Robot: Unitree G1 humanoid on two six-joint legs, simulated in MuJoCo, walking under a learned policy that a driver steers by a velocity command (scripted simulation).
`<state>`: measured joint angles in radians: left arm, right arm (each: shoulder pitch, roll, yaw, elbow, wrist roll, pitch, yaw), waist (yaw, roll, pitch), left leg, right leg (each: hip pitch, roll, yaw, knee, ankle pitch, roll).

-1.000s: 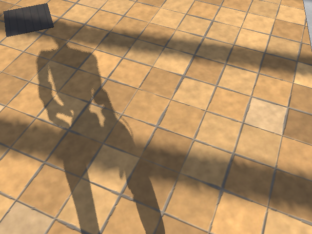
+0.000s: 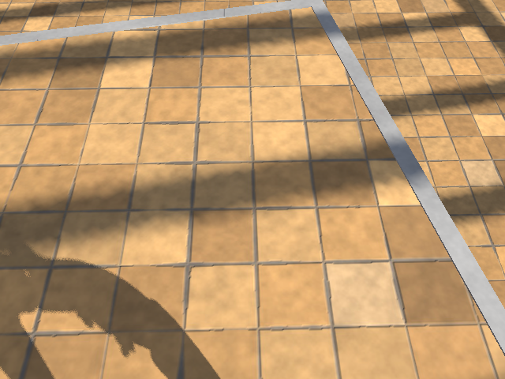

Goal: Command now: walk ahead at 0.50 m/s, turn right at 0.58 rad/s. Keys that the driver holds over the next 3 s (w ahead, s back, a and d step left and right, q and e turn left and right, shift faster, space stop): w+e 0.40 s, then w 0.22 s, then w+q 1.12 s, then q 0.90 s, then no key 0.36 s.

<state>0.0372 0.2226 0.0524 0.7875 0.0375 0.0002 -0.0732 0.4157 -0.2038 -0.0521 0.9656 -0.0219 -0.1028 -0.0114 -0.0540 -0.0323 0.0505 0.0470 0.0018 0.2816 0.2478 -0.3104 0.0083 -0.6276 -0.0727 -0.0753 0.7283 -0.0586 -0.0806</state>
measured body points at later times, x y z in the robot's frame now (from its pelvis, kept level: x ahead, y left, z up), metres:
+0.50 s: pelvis +0.27 -0.06 +0.00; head +0.29 -0.09 +0.45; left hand +0.33 +0.21 -0.12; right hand +0.39 -0.34 -0.11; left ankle +0.46 +0.06 -0.68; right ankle +0.17 -0.08 -0.74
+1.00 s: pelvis +0.54 -0.10 +0.01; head +0.57 -0.10 +0.46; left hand +0.77 +0.08 -0.10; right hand +0.45 -0.35 -0.12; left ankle +0.52 -0.02 -0.74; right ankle +0.63 -0.29 -0.68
